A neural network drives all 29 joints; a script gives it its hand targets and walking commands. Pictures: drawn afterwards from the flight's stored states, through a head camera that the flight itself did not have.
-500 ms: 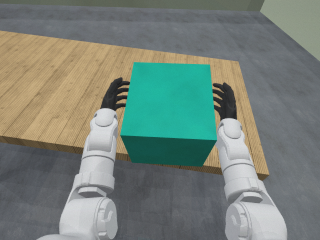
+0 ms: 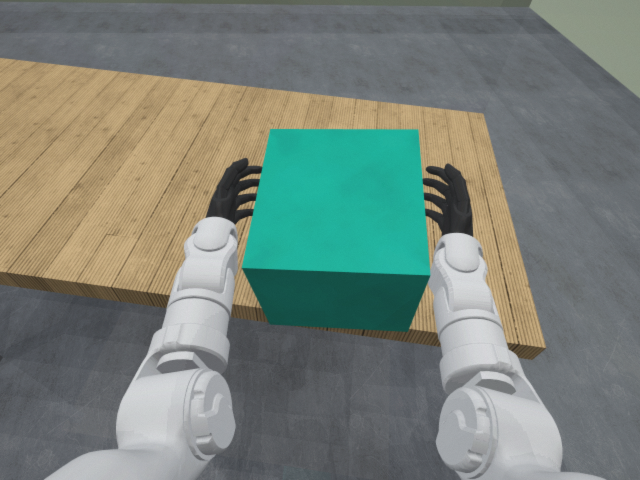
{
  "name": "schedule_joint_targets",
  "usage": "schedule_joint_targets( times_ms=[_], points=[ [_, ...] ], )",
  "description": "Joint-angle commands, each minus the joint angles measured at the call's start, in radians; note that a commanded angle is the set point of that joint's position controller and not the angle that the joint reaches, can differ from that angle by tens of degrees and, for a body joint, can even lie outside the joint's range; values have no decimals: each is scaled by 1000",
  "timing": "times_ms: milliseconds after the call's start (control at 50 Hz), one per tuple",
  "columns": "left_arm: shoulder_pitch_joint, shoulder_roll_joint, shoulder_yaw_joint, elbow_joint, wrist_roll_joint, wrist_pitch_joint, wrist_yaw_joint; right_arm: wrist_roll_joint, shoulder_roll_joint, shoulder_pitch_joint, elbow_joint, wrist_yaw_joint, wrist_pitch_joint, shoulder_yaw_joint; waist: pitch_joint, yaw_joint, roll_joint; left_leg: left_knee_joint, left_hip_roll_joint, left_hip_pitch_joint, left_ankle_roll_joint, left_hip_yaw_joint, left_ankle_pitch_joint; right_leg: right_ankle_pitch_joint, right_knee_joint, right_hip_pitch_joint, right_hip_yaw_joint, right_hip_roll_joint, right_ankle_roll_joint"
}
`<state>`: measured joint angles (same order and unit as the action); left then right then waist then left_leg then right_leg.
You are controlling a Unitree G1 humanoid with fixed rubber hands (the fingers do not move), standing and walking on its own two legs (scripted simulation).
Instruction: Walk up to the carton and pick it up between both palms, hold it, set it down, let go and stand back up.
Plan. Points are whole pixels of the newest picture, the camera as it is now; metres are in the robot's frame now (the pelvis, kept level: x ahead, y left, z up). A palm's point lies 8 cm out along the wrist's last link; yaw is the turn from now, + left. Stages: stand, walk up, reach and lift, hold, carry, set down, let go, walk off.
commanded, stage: set down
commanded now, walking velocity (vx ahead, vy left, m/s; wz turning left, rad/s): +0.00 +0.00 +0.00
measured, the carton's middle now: (340, 232) +0.43 -0.05 +0.06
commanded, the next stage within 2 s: none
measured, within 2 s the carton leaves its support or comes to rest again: rests again in 0.44 s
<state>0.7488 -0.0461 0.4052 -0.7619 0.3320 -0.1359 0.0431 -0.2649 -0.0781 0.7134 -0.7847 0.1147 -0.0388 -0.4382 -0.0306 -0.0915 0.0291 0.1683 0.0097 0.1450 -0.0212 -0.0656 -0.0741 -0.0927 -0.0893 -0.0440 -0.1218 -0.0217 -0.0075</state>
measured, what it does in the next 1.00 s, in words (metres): stands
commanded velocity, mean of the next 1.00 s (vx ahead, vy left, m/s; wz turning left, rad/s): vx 0.00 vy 0.00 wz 0.00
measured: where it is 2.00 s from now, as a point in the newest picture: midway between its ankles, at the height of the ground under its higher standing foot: outside the picture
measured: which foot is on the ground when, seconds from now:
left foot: down 0.00-1.00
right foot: down 0.00-1.00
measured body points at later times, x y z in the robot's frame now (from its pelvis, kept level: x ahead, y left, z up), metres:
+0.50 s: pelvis +0.01 +0.01 +0.00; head +0.02 +0.01 +0.45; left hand +0.47 +0.13 +0.15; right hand +0.42 -0.20 +0.14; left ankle +0.00 +0.13 -0.75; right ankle -0.04 -0.12 -0.75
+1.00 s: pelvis +0.00 +0.01 +0.00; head +0.04 +0.02 +0.44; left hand +0.49 +0.08 +0.13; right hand +0.44 -0.17 +0.13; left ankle +0.00 +0.13 -0.75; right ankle -0.04 -0.11 -0.75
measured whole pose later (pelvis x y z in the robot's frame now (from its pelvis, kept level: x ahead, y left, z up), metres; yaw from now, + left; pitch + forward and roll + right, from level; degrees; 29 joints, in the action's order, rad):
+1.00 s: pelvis +0.00 +0.01 +0.00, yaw -7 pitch +13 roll -1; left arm 1.07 0.10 0.25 -1.10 0.12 -0.10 -0.08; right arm -0.02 -0.04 1.02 -1.07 0.32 0.03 -0.28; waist -0.15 -0.03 0.03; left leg 0.24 0.04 0.36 -0.01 0.03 -0.10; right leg -0.07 -0.13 -0.29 -0.02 0.00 -0.01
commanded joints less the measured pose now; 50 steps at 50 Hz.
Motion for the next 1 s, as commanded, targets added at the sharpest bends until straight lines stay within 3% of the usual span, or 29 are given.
schedule_joint_targets(
  times_ms=[0, 40, 60, 100, 140, 200, 280, 340, 460, 500, 520, 540, 560, 600, 620, 640, 660, 680, 700, 720, 740, 760, 780, 800, 840, 880, 980],
  points=[
    [619, -378, -239, 103, -29, 91, 113, -30, -394, 543, 96, -127, -58, 266, -498, -1, -37, 16, -45, -97, 0, 40, 219, 494, -110, 253, -18, 58, -46],
    [631, -378, -232, 88, -28, 102, 112, -43, -400, 547, 91, -129, -58, 254, -508, -2, -41, 16, -44, -96, 0, 39, 221, 495, -110, 244, -18, 58, -45],
    [562, -409, -345, 215, -115, 112, 77, 29, -428, 549, 149, -131, -37, 316, -686, 21, -149, -69, -84, -134, -1, 60, 380, 514, -75, 150, 57, 70, -20],
    [636, -380, -429, 282, -181, 112, 37, 75, -423, 547, 151, -115, 4, 379, -788, 16, -100, -55, -74, -232, -3, 59, 512, 570, -49, 105, 60, 75, -8],
    [638, -267, -418, 267, -212, 93, 10, 101, -324, 515, 114, -81, 45, 383, -734, 15, -54, -54, -79, -219, -1, 67, 479, 534, -32, 107, 61, 80, -14],
    [545, 159, -233, 147, -236, 63, -69, 165, 88, 433, 38, 28, 65, 263, -573, 37, -10, -34, -84, -136, -1, 81, 314, 407, -64, 110, 84, 71, -19],
    [582, 256, -253, -16, -368, 14, -112, 348, 187, 541, 67, 133, 96, 348, -487, 78, -11, 53, -80, -92, 6, 92, 204, 300, -143, 81, 117, 61, -14],
    [570, 325, -251, -64, -407, -13, -122, 375, 270, 565, 57, 154, 120, 347, -490, 88, -7, 85, -65, -154, -9, 84, 261, 287, -157, 24, 113, 71, -18],
    [507, 408, -275, -6, -469, -22, -78, 426, 324, 492, 78, 151, 136, 380, -569, 60, -44, 128, -69, -271, -44, 76, 558, 483, -144, 6, 113, 84, -26],
    [476, 426, -280, 21, -480, -22, -63, 438, 343, 462, 96, 144, 138, 385, -573, 51, -49, 128, -75, -288, -50, 70, 597, 512, -135, 2, 117, 85, -29],
    [766, -36, -427, -179, -491, 126, -45, 461, -81, 782, 34, 115, 159, 323, -218, -21, -14, 204, -5, -144, -32, 4, 440, 211, -52, -320, -15, 73, -19],
    [713, -67, -219, -285, -350, 176, 5, 320, -32, 658, -43, 57, 172, 260, -280, -36, -90, 165, 1, -240, -55, 24, 203, 70, -48, -343, -2, 50, 6],
    [765, -45, -149, -243, -291, 223, 40, 193, -69, 685, 9, 16, 140, 161, -322, -43, -41, 126, -20, -137, -58, 31, 138, 75, -49, -316, -18, 50, -10],
    [812, -228, -17, -128, -28, 196, 105, -95, -299, 675, 19, -77, 88, 7, -467, -39, -112, 76, -46, -200, -77, 35, 228, 224, -46, -165, -30, 66, -21],
    [731, -299, 14, -165, 84, 151, 121, -198, -375, 663, 67, -95, 84, -39, -527, -32, -105, 77, -57, -238, -66, 39, 296, 319, -21, -87, -11, 68, -23],
    [643, -320, 84, -194, 173, 110, 126, -258, -405, 601, 60, -113, 108, -81, -538, -3, -94, 75, -61, -254, -54, 49, 330, 384, -16, -67, -12, 74, -25],
    [562, -314, 113, -145, 212, 74, 119, -307, -358, 577, 88, -109, 91, -151, -457, -22, -115, 47, -79, -169, -75, 40, 198, 246, -11, 20, -31, 59, -35],
    [502, -219, 161, -171, 244, 43, 92, -348, -266, 540, 120, -87, 84, -197, -444, 9, -76, 32, -77, -173, -78, 48, 182, 271, -24, 7, -30, 77, -53],
    [466, -27, 206, -178, 252, 46, 39, -361, -92, 484, 111, -45, 72, -237, -482, 13, -56, 38, -77, -177, -77, 78, 255, 389, -54, -19, -10, 96, -61],
    [449, 265, 180, -143, 200, 76, -51, -311, 198, 440, 141, 43, 26, -239, -593, 15, -69, 52, -79, -149, -66, 112, 311, 495, -97, -34, 23, 112, -55],
    [581, 228, 62, -206, 84, 99, -98, -169, 90, 541, 84, 114, 9, -129, -601, 29, -64, 88, -69, -83, -29, 117, 370, 606, -138, -72, 53, 115, -51],
    [616, 181, 11, -250, 13, 93, -127, -71, 67, 566, -27, 152, 3, -56, -591, 38, -85, 104, -57, -34, -13, 131, 414, 681, -179, -9, 62, 107, -69],
    [620, 179, -22, -263, -40, 82, -142, 0, 63, 593, -76, 178, 3, -5, -598, 45, -70, 109, -45, 1, -6, 135, 434, 692, -193, 21, 63, 99, -88],
    [631, 181, -62, -253, -75, 71, -149, 38, 80, 607, -112, 193, 3, 9, -610, 52, -82, 87, -36, 4, -26, 133, 365, 565, -159, 50, 48, 92, -72],
    [628, 205, -124, -228, -135, 33, -164, 103, 112, 616, -118, 220, 14, 53, -620, 42, -61, 143, -19, -37, -23, 133, 495, 591, -161, 9, 52, 90, -97],
    [644, 218, -145, -228, -178, 28, -155, 176, 125, 641, -137, 230, 22, 110, -646, 53, -54, 168, -12, -63, -8, 133, 561, 612, -160, -4, 54, 81, -99],
    [671, 291, -179, -227, -243, 48, -135, 309, 179, 682, -146, 197, 50, 221, -639, 73, -36, 146, -11, -60, 15, 127, 458, 516, -151, 7, 51, 64, -80]
  ],
)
